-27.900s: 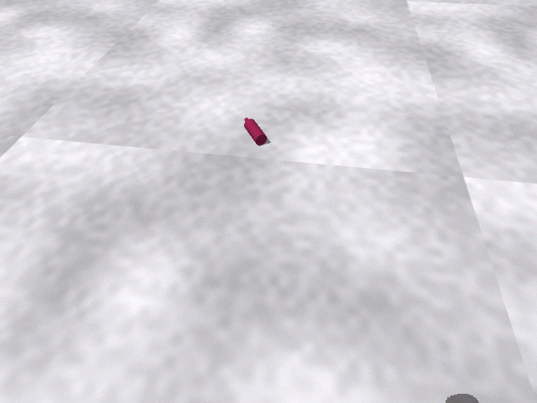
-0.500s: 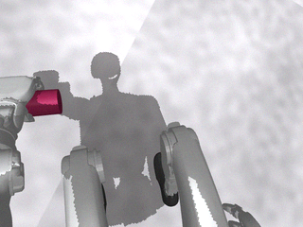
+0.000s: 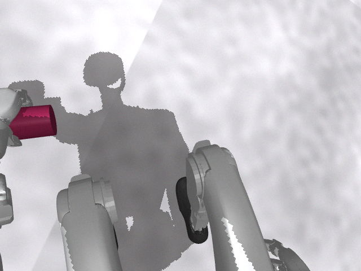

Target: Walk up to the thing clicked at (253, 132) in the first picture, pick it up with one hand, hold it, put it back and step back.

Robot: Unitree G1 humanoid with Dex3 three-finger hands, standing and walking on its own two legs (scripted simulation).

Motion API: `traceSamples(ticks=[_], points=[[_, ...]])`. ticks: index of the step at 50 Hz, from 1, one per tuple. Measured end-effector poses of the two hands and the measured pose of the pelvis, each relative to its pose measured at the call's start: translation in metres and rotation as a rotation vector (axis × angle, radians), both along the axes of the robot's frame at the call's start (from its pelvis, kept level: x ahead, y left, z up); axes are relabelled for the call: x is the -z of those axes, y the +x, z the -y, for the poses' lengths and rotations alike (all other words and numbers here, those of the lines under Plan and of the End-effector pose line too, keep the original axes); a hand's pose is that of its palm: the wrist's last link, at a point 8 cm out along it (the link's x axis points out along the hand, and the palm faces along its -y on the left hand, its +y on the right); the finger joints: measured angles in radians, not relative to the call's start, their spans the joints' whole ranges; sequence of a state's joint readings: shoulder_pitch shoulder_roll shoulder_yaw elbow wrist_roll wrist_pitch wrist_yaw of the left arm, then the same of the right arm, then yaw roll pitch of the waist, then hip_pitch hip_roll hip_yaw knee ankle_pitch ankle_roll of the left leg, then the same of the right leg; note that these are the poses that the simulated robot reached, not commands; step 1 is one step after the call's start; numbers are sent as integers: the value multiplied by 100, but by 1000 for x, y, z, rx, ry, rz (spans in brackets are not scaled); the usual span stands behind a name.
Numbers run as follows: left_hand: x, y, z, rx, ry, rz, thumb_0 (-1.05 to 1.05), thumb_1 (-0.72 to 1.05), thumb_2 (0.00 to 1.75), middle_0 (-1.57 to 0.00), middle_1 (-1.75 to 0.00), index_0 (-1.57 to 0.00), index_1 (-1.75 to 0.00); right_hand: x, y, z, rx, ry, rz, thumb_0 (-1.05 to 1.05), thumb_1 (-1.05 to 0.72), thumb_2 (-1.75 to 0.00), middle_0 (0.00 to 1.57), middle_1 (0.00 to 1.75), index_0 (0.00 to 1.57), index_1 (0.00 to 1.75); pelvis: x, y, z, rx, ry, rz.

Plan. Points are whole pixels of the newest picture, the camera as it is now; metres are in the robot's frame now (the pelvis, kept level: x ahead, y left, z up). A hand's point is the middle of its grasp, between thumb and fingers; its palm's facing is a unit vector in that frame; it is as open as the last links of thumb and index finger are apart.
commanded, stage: lower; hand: left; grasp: from above
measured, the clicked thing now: out of the picture +0.46 +0.30 -0.23
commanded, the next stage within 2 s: rest in 0.08 s
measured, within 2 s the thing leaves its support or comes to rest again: rests again in 1.78 s
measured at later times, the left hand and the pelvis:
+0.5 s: hand (16, 122) +0.47 +0.27 -0.25, palm faces -0.49 -0.07 -0.87, open 10.0 cm; pelvis +0.01 +0.01 -0.03, yaw -3 degrees
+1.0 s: hand (16, 124) +0.47 +0.28 -0.27, palm faces -0.48 -0.08 -0.87, open 10.0 cm; pelvis +0.00 +0.01 -0.04, yaw -5 degrees
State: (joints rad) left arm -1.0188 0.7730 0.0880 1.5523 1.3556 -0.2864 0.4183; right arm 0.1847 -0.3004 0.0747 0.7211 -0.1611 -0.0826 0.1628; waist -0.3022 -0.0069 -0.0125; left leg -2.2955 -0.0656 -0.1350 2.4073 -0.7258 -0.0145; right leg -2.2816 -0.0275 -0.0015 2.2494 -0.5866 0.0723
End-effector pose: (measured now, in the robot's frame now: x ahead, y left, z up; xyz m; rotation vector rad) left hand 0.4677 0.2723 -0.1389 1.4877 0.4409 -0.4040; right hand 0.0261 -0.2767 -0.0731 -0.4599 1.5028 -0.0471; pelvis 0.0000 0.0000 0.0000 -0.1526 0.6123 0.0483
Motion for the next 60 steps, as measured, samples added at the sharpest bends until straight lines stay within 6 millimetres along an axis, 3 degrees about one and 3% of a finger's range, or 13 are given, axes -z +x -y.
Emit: traceSamples(ticks=[23, 36, 60], points=[[49, 11, -2, -13, -7, 30, -2, 0, 46, -74, -47, -75, -46, 10, -2, -14, -52, 11, -23, 0, -91, -90, 21, 30, 20, 29, 24, 6, -7, 18, -40, 16], [71, 12, -9, -24, -26, 26, -2, 0, 46, -74, -47, -75, -45, 1, -4, -10, -101, -13, -53, 0, -91, -90, 21, 30, 20, 29, 32, 7, -8, 28, -65, 47], [72, 13, -10, -18, -33, 36, -2, -1, 44, -77, -46, -77, -44, -2, -12, -28, -168, 19, -26, 0, -90, -90, 21, 30, 20, 29, 38, 0, -14, 38, -94, 103]])
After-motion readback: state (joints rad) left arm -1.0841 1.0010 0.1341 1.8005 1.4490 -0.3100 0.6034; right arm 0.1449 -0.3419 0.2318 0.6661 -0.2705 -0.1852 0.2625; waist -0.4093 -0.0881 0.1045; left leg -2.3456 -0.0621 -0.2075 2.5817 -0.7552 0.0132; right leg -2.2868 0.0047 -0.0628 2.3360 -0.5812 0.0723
